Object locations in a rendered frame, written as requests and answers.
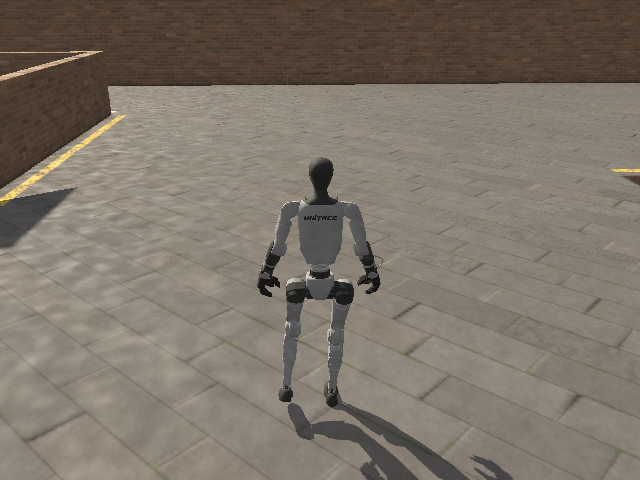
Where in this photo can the robot left upper arm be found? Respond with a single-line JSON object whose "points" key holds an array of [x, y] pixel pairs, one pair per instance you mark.
{"points": [[288, 211]]}

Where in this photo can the robot right upper arm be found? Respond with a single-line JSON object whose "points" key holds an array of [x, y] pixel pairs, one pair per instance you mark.
{"points": [[351, 211]]}

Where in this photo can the robot right foot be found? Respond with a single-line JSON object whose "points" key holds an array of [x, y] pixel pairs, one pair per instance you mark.
{"points": [[331, 398]]}

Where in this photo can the robot left thigh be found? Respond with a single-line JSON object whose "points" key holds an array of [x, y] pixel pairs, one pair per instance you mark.
{"points": [[295, 295]]}

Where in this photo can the right robot hand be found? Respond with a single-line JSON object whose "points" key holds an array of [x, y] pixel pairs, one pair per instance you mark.
{"points": [[366, 280]]}

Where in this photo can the robot left forearm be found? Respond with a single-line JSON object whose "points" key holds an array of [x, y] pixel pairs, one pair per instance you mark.
{"points": [[269, 264]]}

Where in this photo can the robot right forearm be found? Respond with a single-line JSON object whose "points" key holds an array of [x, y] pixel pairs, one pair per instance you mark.
{"points": [[369, 263]]}

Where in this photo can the left robot hand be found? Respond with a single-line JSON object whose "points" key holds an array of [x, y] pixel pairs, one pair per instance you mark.
{"points": [[269, 282]]}

